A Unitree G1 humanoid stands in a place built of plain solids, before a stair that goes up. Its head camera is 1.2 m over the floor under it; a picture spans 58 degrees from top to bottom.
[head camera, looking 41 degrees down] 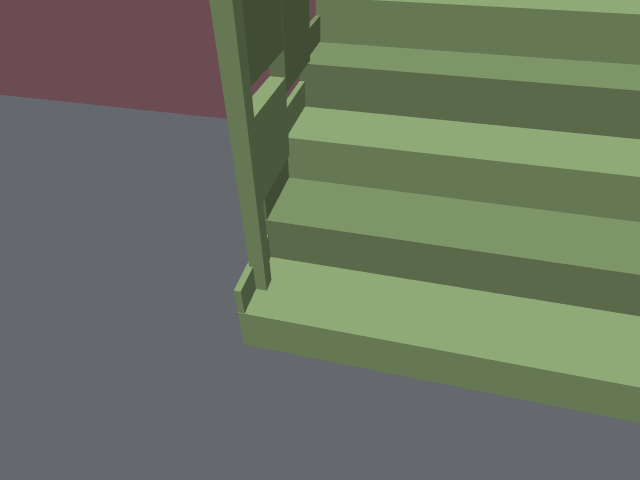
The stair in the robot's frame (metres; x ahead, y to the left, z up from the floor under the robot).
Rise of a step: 0.16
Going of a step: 0.26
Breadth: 1.32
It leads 13 degrees to the right of straight ahead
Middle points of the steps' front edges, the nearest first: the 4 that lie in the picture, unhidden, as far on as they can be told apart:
0.71 -0.39 0.16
0.96 -0.45 0.33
1.21 -0.51 0.49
1.47 -0.57 0.65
